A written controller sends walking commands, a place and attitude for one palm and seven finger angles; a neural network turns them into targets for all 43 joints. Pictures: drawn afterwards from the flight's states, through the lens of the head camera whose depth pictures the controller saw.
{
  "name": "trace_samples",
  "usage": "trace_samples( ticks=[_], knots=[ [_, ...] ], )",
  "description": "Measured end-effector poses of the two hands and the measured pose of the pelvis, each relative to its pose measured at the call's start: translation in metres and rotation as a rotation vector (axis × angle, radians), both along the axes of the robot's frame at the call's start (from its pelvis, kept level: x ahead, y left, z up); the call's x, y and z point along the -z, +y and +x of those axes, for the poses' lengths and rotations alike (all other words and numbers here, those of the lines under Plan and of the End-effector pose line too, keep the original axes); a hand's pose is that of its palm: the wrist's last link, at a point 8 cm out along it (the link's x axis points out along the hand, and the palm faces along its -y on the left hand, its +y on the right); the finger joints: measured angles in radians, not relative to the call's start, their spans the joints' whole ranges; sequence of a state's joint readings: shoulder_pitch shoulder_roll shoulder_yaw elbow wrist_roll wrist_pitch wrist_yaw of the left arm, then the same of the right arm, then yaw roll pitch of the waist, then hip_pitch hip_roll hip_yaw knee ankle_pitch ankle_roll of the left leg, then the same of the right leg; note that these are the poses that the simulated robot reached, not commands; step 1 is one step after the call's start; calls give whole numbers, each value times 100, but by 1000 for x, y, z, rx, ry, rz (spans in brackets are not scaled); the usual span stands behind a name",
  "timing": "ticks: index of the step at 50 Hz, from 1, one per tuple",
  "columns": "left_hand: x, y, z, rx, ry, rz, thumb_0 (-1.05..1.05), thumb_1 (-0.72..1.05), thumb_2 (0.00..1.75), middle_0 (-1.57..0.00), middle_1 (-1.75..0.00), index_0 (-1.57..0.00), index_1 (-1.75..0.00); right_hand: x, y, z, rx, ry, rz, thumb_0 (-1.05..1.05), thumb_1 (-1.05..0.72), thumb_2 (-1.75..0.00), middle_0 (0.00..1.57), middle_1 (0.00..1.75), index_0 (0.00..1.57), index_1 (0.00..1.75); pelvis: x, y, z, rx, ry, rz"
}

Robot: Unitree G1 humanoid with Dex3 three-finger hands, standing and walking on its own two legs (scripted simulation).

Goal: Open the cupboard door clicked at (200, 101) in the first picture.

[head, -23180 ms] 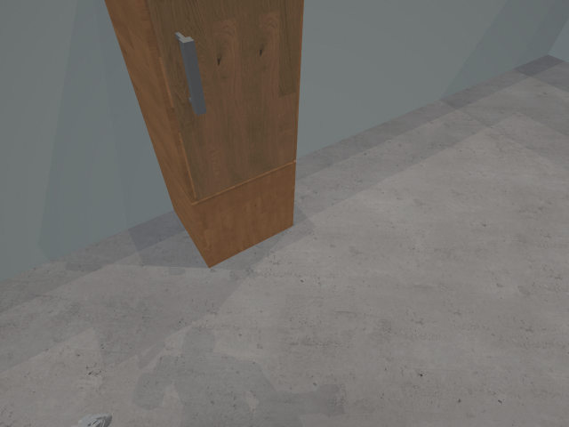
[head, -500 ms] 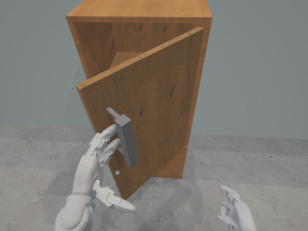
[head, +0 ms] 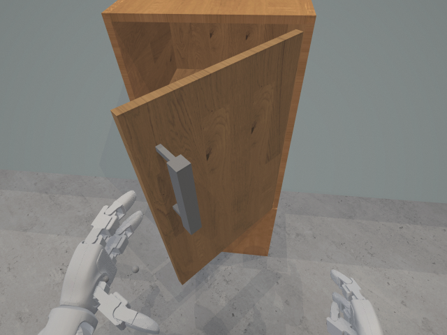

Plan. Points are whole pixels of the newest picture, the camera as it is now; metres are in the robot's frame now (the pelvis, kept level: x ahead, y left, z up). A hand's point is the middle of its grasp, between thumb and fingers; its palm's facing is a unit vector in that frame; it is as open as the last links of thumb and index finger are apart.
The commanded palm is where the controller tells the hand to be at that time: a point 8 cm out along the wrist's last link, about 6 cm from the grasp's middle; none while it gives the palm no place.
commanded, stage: draw the hand back to the body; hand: left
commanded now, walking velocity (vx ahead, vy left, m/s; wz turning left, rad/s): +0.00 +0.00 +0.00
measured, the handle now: (178, 191) +0.33 +0.11 +0.11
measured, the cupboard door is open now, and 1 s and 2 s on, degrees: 49 49 49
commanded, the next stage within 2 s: step back with the hand held close in 1.58 s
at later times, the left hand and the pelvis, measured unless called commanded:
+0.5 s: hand (89, 258) +0.19 +0.20 +0.14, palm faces +0.00 -1.00 -0.08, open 16.2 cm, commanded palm +0.15 +0.26 +0.15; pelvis +0.00 +0.02 +0.01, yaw +0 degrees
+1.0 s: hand (37, 227) +0.21 +0.27 +0.17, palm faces +0.34 -0.86 -0.37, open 11.5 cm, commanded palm +0.16 +0.31 +0.19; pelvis +0.02 +0.04 +0.03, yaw -1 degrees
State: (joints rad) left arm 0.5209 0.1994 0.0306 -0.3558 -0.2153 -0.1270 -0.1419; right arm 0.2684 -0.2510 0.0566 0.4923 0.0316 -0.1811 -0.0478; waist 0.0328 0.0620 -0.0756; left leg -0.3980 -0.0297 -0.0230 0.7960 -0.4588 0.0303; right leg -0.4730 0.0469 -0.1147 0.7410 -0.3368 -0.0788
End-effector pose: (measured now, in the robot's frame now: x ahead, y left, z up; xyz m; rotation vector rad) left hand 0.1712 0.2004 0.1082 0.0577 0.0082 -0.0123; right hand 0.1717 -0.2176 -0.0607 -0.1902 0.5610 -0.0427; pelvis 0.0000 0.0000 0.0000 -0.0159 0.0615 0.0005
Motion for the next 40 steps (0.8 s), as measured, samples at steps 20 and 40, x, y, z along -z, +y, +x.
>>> trace_samples(
  ticks=[20,40],
  knots=[
    [-26,43,1,-8,-23,18,-1,-50,30,-16,-30,-15,-30,-14,23,7,-9,-60,9,2,-90,-90,20,30,21,30,-7,17,2,3,-35,-11],
    [-58,90,-7,-299,-72,287,0,-10,48,-17,-30,-17,-30,-22,45,13,-26,33,-28,2,-90,-90,20,30,21,30,-27,34,11,18,-113,-12]
  ],
)
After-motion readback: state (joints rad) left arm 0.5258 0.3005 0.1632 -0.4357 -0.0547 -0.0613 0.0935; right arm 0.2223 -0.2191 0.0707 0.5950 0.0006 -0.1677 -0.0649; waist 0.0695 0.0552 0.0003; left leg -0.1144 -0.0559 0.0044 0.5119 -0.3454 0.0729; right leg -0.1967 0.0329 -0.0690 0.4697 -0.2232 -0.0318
